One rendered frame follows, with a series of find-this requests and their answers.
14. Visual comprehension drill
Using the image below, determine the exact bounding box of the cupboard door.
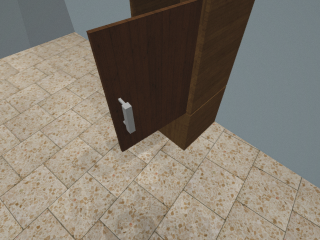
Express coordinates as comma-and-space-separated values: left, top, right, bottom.
86, 0, 203, 152

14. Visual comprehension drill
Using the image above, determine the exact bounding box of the handle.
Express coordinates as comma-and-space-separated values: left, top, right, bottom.
118, 98, 136, 134

